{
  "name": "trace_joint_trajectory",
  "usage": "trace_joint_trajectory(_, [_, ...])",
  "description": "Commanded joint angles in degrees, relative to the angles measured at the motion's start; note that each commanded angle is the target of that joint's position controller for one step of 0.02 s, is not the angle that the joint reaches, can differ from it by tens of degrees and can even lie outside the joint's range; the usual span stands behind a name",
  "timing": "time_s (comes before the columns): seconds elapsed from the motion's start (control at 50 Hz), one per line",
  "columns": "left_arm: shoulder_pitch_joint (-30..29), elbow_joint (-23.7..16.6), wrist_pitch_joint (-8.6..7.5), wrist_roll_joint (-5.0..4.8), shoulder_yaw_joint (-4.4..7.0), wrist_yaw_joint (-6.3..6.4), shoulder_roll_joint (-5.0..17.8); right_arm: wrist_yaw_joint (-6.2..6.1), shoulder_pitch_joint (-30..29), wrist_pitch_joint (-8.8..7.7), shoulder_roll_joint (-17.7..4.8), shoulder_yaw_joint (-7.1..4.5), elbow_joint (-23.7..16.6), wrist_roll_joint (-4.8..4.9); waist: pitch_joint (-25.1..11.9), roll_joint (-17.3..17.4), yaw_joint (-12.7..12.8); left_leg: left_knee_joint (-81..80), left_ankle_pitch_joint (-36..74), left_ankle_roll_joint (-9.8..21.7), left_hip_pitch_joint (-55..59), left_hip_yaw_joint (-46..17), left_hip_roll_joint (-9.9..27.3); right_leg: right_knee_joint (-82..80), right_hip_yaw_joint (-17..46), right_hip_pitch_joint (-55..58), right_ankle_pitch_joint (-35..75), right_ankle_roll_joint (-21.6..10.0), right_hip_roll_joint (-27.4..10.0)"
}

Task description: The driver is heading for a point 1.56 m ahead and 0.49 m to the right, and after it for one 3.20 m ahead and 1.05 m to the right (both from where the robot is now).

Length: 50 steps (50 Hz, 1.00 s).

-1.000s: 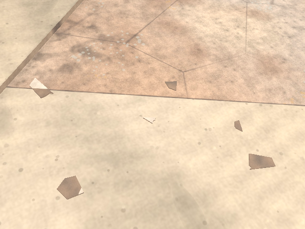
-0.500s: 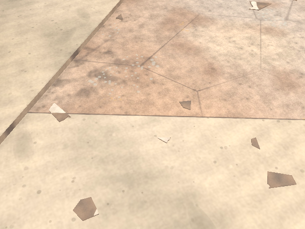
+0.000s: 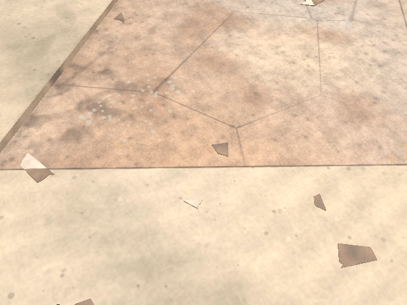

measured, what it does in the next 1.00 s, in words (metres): walks ahead: right foot, then left foot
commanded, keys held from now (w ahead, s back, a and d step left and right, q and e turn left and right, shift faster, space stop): w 0.78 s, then w+e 0.22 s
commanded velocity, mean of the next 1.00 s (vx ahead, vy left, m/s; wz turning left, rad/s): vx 0.49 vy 0.00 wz -0.05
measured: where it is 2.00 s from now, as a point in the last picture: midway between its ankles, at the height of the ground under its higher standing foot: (227, 144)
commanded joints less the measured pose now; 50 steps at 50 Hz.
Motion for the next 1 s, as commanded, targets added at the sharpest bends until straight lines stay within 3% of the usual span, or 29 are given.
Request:
trace_joint_trajectory(0.02, [-10.0, -6.5, -0.79, -0.41, -0.14, -0.32, 2.5, -0.54, 1.0, -0.86, -11.1, -2.48, -1.4, 0.53, 6.6, 8.0, 0.5, -5.7, 17.6, 7.9, -7.1, -6.1, 13.8, -7.1, -1.2, 2.5, 5.7, -0.4, 2.2])
trace_joint_trajectory(0.06, [-9.7, -7.0, -1.04, -0.41, 0.37, -0.54, 4.1, -0.54, 0.2, -0.70, -11.2, -2.71, -0.8, 0.92, 6.1, 7.9, 2.1, -3.3, 23.2, 6.8, -3.0, -5.4, 15.5, -9.3, -0.4, 3.5, 4.5, -2.4, 2.3])
trace_joint_trajectory(0.1, [-4.3, -5.9, -1.13, -0.24, 1.59, -0.42, 6.6, -0.62, -1.2, -0.10, -12.3, -3.15, -0.9, 0.56, 1.2, 9.3, 5.7, 4.4, 42.0, 5.4, 0.4, -3.9, 15.7, -9.0, -1.8, 11.2, 1.4, -4.5, 4.7])
trace_joint_trajectory(0.12, [3.6, -3.6, -0.91, -0.28, 2.80, -0.03, 8.3, -0.68, -1.9, 0.50, -12.2, -3.10, -1.0, 0.25, -3.8, 9.4, 9.7, 13.7, 50.5, 4.1, -0.7, -2.2, 14.1, -8.9, -3.1, 20.9, 0.4, -6.0, 6.4])
trace_joint_trajectory(0.14, [13.3, -0.8, -0.52, -0.28, 3.98, 0.59, 10.4, -0.81, -2.0, 0.86, -11.4, -2.66, -1.5, -0.15, -9.5, 8.7, 13.9, 26.1, 47.4, 2.4, -8.3, -1.0, 11.8, -7.6, -0.9, 35.5, -0.1, -7.8, 4.3])
trace_joint_trajectory(0.16, [21.8, 0.6, -0.22, 1.21, 5.20, 1.11, 15.7, -0.25, 3.8, 0.34, -5.5, -0.93, -2.8, -0.77, -19.2, -3.6, 12.6, 49.2, 22.8, -1.0, -29.3, 0.4, 4.9, -8.3, 22.0, 58.2, -8.8, -15.6, -11.2])
trace_joint_trajectory(0.18, [23.0, 1.5, -0.09, 0.62, 4.40, 0.72, 13.2, 0.11, 5.2, -0.98, -2.8, 0.08, -1.5, 0.36, -25.7, -12.8, 11.7, 63.4, -14.6, -2.1, -39.3, -5.9, -2.4, -21.4, 45.7, 62.4, -22.2, -20.3, -18.4])
trace_joint_trajectory(0.2, [17.5, 1.1, -0.36, 0.03, 3.27, 0.59, 9.8, 0.36, -0.7, -2.18, -8.8, -1.58, -3.2, 2.14, -15.5, -8.9, 11.6, 68.5, -13.1, -0.7, -45.7, -8.8, 1.4, -24.8, 41.6, 54.5, -27.8, -17.1, -16.0])
trace_joint_trajectory(0.22, [12.8, 0.1, -0.56, 0.28, 2.72, 0.71, 7.7, 0.30, -6.0, -2.82, -10.6, -1.95, -4.9, 3.01, -8.2, -5.2, 10.1, 67.5, -8.2, 0.5, -46.7, -6.7, 4.4, -26.0, 33.1, 45.1, -25.0, -15.1, -14.3])
trace_joint_trajectory(0.24, [9.0, -0.4, -0.97, 0.86, 2.29, 0.56, 6.5, -0.10, -8.4, -2.92, -10.2, -2.05, -5.3, 2.27, -3.6, -0.8, 7.8, 63.7, -3.5, 0.6, -44.2, -5.5, 7.2, -27.6, 26.4, 35.5, -17.9, -14.0, -12.3])
trace_joint_trajectory(0.28, [5.9, -0.4, -1.73, 2.01, 1.74, 0.32, 4.3, -0.59, -6.5, -1.63, -8.6, -2.42, -4.5, 0.88, -2.3, -2.3, 3.9, 58.6, 0.8, 0.6, -36.9, -6.1, 10.2, -30.3, 18.6, 25.8, -10.7, -12.8, -8.6])
trace_joint_trajectory(0.34, [7.5, 1.0, -2.36, 1.41, 1.92, 0.51, 5.5, -0.78, -7.9, -0.13, -6.8, -2.19, -5.2, 0.44, 0.0, -1.9, 2.9, 53.0, 3.6, -0.9, -37.5, -5.0, 11.3, -33.9, 13.5, 21.1, -7.2, -14.1, -7.8])
trace_joint_trajectory(0.42, [11.8, 2.5, -1.99, 1.07, 2.31, 1.93, 7.7, -0.53, -16.9, -0.55, -7.0, -2.00, -7.9, -0.30, 2.0, 0.1, 5.2, 38.2, 17.0, -2.8, -43.0, -4.0, 11.1, -34.9, 8.8, 24.1, -1.0, -13.2, -6.4])
trace_joint_trajectory(0.48, [15.7, 3.6, -1.56, 0.46, 2.37, 2.40, 8.8, 0.27, -23.7, -1.24, -5.5, -1.16, -9.5, 0.10, 2.6, 0.4, 7.8, 27.4, 24.1, -2.9, -40.1, -1.4, 8.7, -34.6, 5.3, 25.8, 0.6, -11.6, -5.1])
trace_joint_trajectory(0.56, [20.9, 5.8, -0.31, 0.06, 2.42, 2.47, 9.1, 1.72, -30.4, -1.71, -5.8, -0.60, -11.9, 0.78, 3.9, 0.3, 10.1, 20.7, 22.5, -2.2, -42.0, -1.2, 7.1, -31.4, 5.6, 34.4, 2.2, -11.4, -7.9])
trace_joint_trajectory(0.6, [21.8, 6.3, 0.51, 0.04, 2.67, 2.63, 9.6, 2.46, -31.7, -2.00, -6.8, -0.69, -13.0, 0.86, 3.5, -0.5, 9.5, 18.7, 17.9, -0.9, -42.2, -1.4, 6.4, -28.5, 6.4, 39.0, 5.9, -10.8, -10.0])
trace_joint_trajectory(0.64, [20.7, 6.1, 1.16, 0.07, 2.99, 2.81, 10.5, 2.78, -28.3, -2.19, -8.7, -1.32, -12.5, 0.90, 1.1, -2.2, 6.8, 17.5, 13.0, 0.9, -36.4, -0.2, 4.6, -23.7, 6.2, 41.5, 16.8, -9.6, -10.6])
trace_joint_trajectory(0.66, [19.4, 5.8, 1.50, 0.10, 2.97, 2.85, 10.6, 2.68, -22.5, -2.27, -10.4, -2.24, -11.0, 0.81, -2.6, -2.6, 3.2, 16.1, 12.7, 2.3, -27.9, 1.6, 2.7, -16.7, 4.6, 41.0, 26.5, -8.5, -9.0])
trace_joint_trajectory(0.68, [19.3, 5.2, 1.66, 0.52, 2.31, 2.92, 9.1, 2.19, -12.6, -2.25, -13.5, -3.73, -8.0, 0.56, -9.3, -1.7, -1.0, 17.1, 14.1, 4.5, -13.1, 1.0, 3.3, -5.0, 2.2, 35.6, 27.8, -6.8, -5.8])
trace_joint_trajectory(0.7, [23.1, 3.4, 0.93, 1.33, 0.67, 2.64, 4.4, 1.76, -3.7, -2.08, -19.0, -5.09, -6.3, -0.79, -19.3, 6.9, -1.6, 19.1, 12.3, 11.5, 10.7, -18.0, 17.3, 16.2, -0.9, 15.9, 10.9, -3.4, 0.1])
trace_joint_trajectory(0.72, [26.4, 4.2, -0.40, 1.19, -0.59, 2.24, 0.6, 2.06, -1.0, -1.68, -18.4, -4.92, -5.1, 0.01, -25.1, 17.2, -0.8, 10.9, 2.2, 16.9, 20.8, -39.7, 24.8, 29.5, 3.5, 0.6, -29.2, -1.6, 8.1])
trace_joint_trajectory(0.74, [20.9, 3.4, -1.46, -0.59, 1.12, 1.93, 7.4, 1.96, -3.0, -1.65, -13.4, -3.36, -5.4, 0.40, -19.1, 12.5, -2.1, 8.2, -2.9, 14.1, 17.1, -37.0, 22.8, 34.9, 8.2, -5.8, -29.5, -2.7, 4.7])
trace_joint_trajectory(0.76, [16.1, 1.8, -2.15, -1.57, 1.53, 1.85, 8.9, 1.74, -8.2, -1.66, -12.0, -2.79, -6.3, 0.36, -11.1, 10.2, -0.9, 6.7, 0.7, 12.1, 8.8, -28.9, 21.0, 34.2, 6.2, -8.0, -23.9, -3.4, 1.6])
trace_joint_trajectory(0.78, [13.9, 1.5, -2.33, -1.00, 1.58, 2.16, 8.5, 1.72, -12.1, -1.69, -10.8, -2.39, -7.0, -0.06, -6.9, 6.3, 0.7, 4.8, 6.2, 11.3, 0.8, -23.2, 18.9, 31.4, 4.9, -6.2, -18.9, -3.2, -0.8])
trace_joint_trajectory(0.8, [14.0, 1.8, -1.84, -0.52, 1.86, 2.29, 7.7, 1.80, -14.7, -1.89, -9.1, -1.95, -7.3, -0.58, -4.1, 5.7, 2.6, 2.7, 10.2, 10.5, -5.2, -18.4, 17.1, 28.4, 5.2, -3.3, -15.5, -2.7, -2.7])
trace_joint_trajectory(0.84, [16.7, 2.8, -0.13, -0.58, 1.66, 2.31, 4.9, 2.00, -16.1, -2.49, -7.9, -1.74, -6.8, -0.94, -3.2, 6.9, 4.9, -0.9, 12.6, 10.1, -11.1, -12.8, 15.5, 26.0, 5.6, 1.6, -12.5, -2.0, -4.0])
trace_joint_trajectory(0.88, [15.8, 2.3, 1.11, -0.63, 1.60, 2.53, 3.7, 1.80, -15.6, -3.08, -8.9, -2.07, -5.6, -1.02, -1.1, 6.3, 5.5, -3.1, 16.2, 10.3, -13.8, -8.0, 15.3, 23.6, 6.3, 0.3, -9.8, -1.1, -3.9])
trace_joint_trajectory(0.94, [11.7, 0.4, 1.29, -0.14, 1.86, 2.48, 3.8, 0.93, -14.2, -3.15, -10.0, -2.40, -4.2, -1.38, 0.7, 5.4, 4.8, -4.4, 19.4, 9.4, -13.0, -2.0, 14.5, 15.0, 7.7, -3.5, -0.5, -0.1, -3.0])
trace_joint_trajectory(1.0, [6.5, -1.5, 0.78, 0.23, 1.42, 1.52, 2.7, 0.21, -14.2, -3.01, -10.8, -2.36, -3.8, -1.07, 1.9, 5.1, 3.3, -5.5, 19.7, 7.5, -13.4, 4.0, 12.9, 3.8, 4.0, -0.5, 8.8, -0.3, -1.9])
